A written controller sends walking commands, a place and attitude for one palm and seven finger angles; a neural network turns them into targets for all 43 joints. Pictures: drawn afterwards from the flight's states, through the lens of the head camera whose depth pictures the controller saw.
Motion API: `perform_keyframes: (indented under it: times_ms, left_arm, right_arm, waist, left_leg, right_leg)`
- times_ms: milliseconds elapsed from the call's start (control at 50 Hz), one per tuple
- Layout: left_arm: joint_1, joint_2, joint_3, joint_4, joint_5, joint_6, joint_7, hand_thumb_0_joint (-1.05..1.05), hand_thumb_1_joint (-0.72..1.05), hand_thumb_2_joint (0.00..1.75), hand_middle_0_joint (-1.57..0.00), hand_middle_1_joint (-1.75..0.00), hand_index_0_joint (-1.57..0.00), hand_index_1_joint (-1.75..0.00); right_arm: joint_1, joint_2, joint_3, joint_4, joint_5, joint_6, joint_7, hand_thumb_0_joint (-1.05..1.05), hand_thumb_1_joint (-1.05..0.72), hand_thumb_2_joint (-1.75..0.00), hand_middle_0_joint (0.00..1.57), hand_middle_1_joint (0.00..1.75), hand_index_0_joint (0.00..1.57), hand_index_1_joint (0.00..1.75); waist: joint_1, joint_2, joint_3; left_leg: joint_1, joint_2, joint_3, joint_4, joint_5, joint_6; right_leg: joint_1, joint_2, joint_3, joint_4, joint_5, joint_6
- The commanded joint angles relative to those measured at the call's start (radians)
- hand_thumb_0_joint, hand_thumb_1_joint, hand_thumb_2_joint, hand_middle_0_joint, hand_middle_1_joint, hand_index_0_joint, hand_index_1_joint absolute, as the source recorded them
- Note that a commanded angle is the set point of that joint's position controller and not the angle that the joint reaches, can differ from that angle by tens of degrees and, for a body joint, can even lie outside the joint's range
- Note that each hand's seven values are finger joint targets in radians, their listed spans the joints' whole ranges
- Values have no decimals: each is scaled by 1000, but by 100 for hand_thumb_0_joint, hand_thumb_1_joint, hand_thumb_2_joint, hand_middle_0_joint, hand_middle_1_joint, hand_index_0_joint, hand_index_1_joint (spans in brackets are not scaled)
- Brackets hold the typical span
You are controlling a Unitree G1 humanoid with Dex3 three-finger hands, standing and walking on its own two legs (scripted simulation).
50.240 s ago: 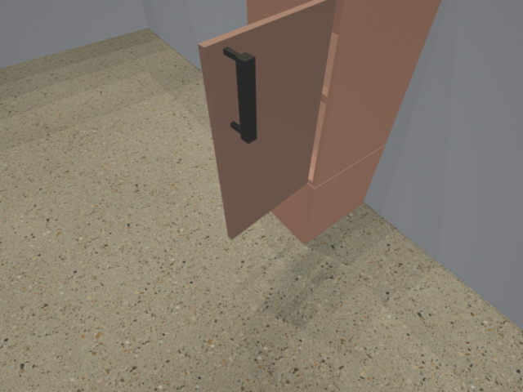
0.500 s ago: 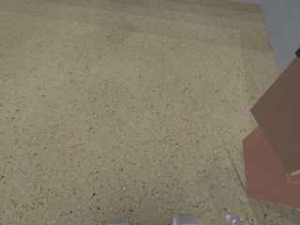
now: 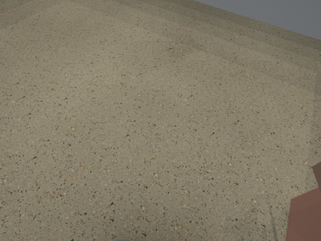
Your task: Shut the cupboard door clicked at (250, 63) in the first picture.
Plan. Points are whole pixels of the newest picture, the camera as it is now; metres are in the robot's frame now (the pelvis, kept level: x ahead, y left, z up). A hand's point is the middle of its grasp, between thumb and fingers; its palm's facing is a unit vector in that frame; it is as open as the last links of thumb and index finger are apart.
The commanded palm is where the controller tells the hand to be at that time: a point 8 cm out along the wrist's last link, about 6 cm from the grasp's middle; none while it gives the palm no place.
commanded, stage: walk to a spot facing it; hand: left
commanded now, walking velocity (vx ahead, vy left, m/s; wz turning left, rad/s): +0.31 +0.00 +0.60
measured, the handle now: out of the picture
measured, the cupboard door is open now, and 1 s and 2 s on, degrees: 22 22 22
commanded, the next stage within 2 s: turn to face it in 0.88 s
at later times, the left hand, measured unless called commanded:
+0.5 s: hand (102, 210) +0.21 +0.17 -0.13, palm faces +0.26 -0.93 -0.24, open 7.4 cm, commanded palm none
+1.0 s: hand (69, 208) +0.21 +0.27 -0.16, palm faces +0.60 -0.77 -0.22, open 7.4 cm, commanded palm none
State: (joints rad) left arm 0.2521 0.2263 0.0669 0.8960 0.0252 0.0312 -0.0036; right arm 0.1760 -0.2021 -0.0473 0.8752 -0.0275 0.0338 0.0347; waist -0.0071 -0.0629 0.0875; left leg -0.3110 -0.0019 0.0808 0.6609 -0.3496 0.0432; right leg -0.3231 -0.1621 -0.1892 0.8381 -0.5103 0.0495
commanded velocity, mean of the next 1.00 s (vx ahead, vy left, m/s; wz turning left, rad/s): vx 0.26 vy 0.00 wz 0.54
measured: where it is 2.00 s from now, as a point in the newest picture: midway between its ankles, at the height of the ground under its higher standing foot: (133, 194)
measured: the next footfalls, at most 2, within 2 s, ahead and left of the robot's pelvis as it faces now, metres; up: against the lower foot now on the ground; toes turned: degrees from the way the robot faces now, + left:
right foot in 0.34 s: +0.24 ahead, -0.14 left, +0.00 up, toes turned +6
left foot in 0.80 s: +0.31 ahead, +0.16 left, +0.00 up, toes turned +36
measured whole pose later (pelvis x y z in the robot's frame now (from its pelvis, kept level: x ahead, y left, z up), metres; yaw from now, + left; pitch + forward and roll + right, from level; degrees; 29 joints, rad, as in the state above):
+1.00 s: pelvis +0.29 +0.07 +0.01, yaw +35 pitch +1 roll -1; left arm 0.23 0.25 0.08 0.93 0.03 0.01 -0.01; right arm 0.14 -0.21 -0.02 0.87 -0.02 -0.02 0.01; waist 0.02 -0.03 0.11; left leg -0.33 -0.05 0.04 0.55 -0.24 0.09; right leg -0.55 -0.14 -0.02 1.16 -0.34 0.08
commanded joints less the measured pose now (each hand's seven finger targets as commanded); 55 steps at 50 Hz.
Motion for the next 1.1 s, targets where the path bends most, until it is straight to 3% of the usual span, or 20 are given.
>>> perform_keyframes:
  times_ms: [0, 80, 220, 280, 300, 320, 340, 380, 420, 460, 660, 700, 740, 760, 780, 800, 820, 860, 900, 1080]
  left_arm:
    - [-204, 96, 32, -152, 4, -43, -8, 0, 90, 90, -20, -30, -20, -30]
    - [-142, 88, 27, -98, -2, -46, -19, 0, 90, 90, -20, -30, -20, -30]
    - [-185, 73, 21, -116, -5, -48, -31, 0, 90, 90, -20, -30, -20, -30]
    - [-37, 100, 36, -78, -3, -63, -26, 0, 90, 90, -20, -30, -20, -30]
    - [102, 161, 54, -40, 3, -76, -18, 0, 90, 90, -20, -30, -20, -30]
    - [230, 285, 82, -18, 15, -87, -3, 0, 90, 90, -20, -30, -20, -30]
    - [218, 280, 71, -24, 0, -72, 7, 0, 90, 90, -20, -30, -20, -30]
    - [49, 173, 50, -53, 4, -71, 19, 0, 90, 90, -20, -30, -20, -30]
    - [-12, 96, 27, -57, 4, -84, 19, 0, 90, 90, -20, -30, -20, -30]
    - [10, 79, 26, -34, 5, -98, 20, 0, 90, 90, -20, -30, -20, -30]
    - [134, 126, 30, 39, 8, -109, 18, 0, 90, 90, -20, -30, -20, -30]
    - [120, 156, 36, 35, 6, -105, 17, 0, 90, 90, -20, -30, -20, -30]
    - [89, 180, 39, 32, -3, -97, 13, 0, 90, 90, -20, -30, -20, -30]
    - [93, 153, 36, 4, -7, -93, 1, 0, 90, 90, -20, -30, -20, -30]
    - [43, 107, 22, -64, -13, -86, -13, 0, 90, 90, -20, -30, -20, -30]
    - [-26, 137, 23, -106, -7, -80, -5, 0, 90, 90, -20, -30, -20, -30]
    - [-40, 103, 25, -102, -7, -78, 5, 0, 90, 90, -20, -30, -20, -30]
    - [-21, 99, 31, -65, 5, -61, -6, 0, 90, 90, -20, -30, -20, -30]
    - [39, 86, 34, -36, 9, -45, -12, 0, 90, 90, -20, -30, -20, -30]
    - [-34, 8, -15, -5, -2, -33, 6, 0, 90, 90, -20, -30, -20, -30]
  right_arm:
    - [198, -222, -52, -10, -7, -43, -45, 0, -90, -90, 20, 30, 20, 30]
    - [171, -186, -40, 2, 2, -73, -56, 0, -90, -90, 20, 30, 20, 30]
    - [154, -204, -49, 41, -3, -64, -45, 0, -90, -90, 20, 30, 20, 30]
    - [102, -197, -51, 41, 3, -60, -44, 0, -90, -90, 20, 30, 20, 30]
    - [87, -165, -45, 32, 14, -65, -39, 0, -90, -90, 20, 30, 20, 30]
    - [133, -81, -31, 9, 25, -73, -34, 0, -90, -90, 20, 30, 20, 30]
    - [87, -113, -42, -16, 14, -61, -30, 0, -90, -90, 20, 30, 20, 30]
    - [78, -105, -43, 9, 0, -50, -22, 0, -90, -90, 20, 30, 20, 30]
    - [83, -66, -37, 35, -1, -31, -6, 0, -90, -90, 20, 30, 20, 30]
    - [86, -45, -34, 39, 2, -21, 1, 0, -90, -90, 20, 30, 20, 30]
    - [-159, -30, -5, -78, 4, -32, 31, 0, -90, -90, 20, 30, 20, 30]
    - [-130, -54, -10, -82, 3, -38, 27, 0, -90, -90, 20, 30, 20, 30]
    - [37, -112, -30, -44, -6, -42, 18, 0, -90, -90, 20, 30, 20, 30]
    - [174, -223, -58, -17, -13, -48, 4, 0, -90, -90, 20, 30, 20, 30]
    - [272, -357, -86, -7, -12, -54, -10, 0, -90, -90, 20, 30, 20, 30]
    - [279, -383, -85, 6, 4, -48, -21, 0, -90, -90, 20, 30, 20, 30]
    - [212, -348, -76, -22, 3, -56, -34, 0, -90, -90, 20, 30, 20, 30]
    - [52, -237, -45, -66, 3, -65, -42, 0, -90, -90, 20, 30, 20, 30]
    - [16, -199, -29, -65, 4, -76, -44, 0, -90, -90, 20, 30, 20, 30]
    - [123, -96, -6, 57, 5, -80, -65, 0, -90, -90, 20, 30, 20, 30]
  waist:
    - [-95, 276, -27]
    - [-45, 179, -82]
    - [-30, 189, -12]
    - [49, 146, -58]
    - [115, 23, -112]
    - [158, -317, -237]
    - [139, -253, -154]
    - [54, -187, -59]
    - [1, -78, -58]
    - [-7, -73, -63]
    - [40, -61, -33]
    - [15, -75, -49]
    - [-81, -28, -135]
    - [-150, 155, -241]
    - [-178, 378, -289]
    - [-172, 190, -286]
    - [-134, 156, -252]
    - [-61, 191, -120]
    - [-15, 193, -122]
    - [-2, 144, -100]
  left_leg:
    - [257, 315, -513, -402, 50, 173]
    - [319, 241, -372, -365, 343, 166]
    - [156, 191, -337, -390, 144, 140]
    - [-10, 149, -316, -252, 105, 97]
    - [-168, 69, -250, -65, 40, 58]
    - [-328, -81, -101, 310, -228, -7]
    - [-384, -42, -144, 519, -297, -4]
    - [-389, 55, -165, 676, -93, -5]
    - [-303, 86, -131, 635, 35, -28]
    - [-310, 90, -102, 579, 66, -42]
    - [-279, 73, 34, 93, 54, -23]
    - [-153, 36, 68, 38, 24, 3]
    - [161, -25, 95, -92, 95, 26]
    - [422, 110, -117, -169, 129, 91]
    - [566, 403, -594, -275, 317, 229]
    - [515, 467, -642, -310, 285, 266]
    - [399, 421, -578, -314, 180, 238]
    - [149, 303, -426, -376, 70, 161]
    - [123, 238, -337, -381, 202, 135]
    - [177, 204, -172, -332, 667, 132]
  right_leg:
    - [-454, 18, 180, 336, 50, 1]
    - [-382, 41, 183, 231, 165, 21]
    - [-172, 103, 117, -129, 251, 29]
    - [170, 139, 107, -293, 327, 12]
    - [420, 57, 202, -397, 248, -13]
    - [596, -268, 581, -559, 15, -111]
    - [453, -349, 713, -660, -117, -154]
    - [216, -301, 607, -677, -241, -157]
    - [118, -212, 304, -644, 59, -117]
    - [150, -194, 186, -631, 249, -123]
    - [348, -237, -21, -523, 706, -126]
    - [324, -253, -49, -439, 826, -120]
    - [196, -203, -128, -165, 829, -74]
    - [-12, -127, -141, 130, 553, -26]
    - [-338, 44, -56, 442, -109, 27]
    - [-406, 30, 112, 513, -102, 6]
    - [-406, 19, 144, 530, -44, 2]
    - [-336, -19, 192, 440, 94, 9]
    - [-288, -1, 188, 374, 180, 23]
    - [-137, 75, 161, -23, 315, 9]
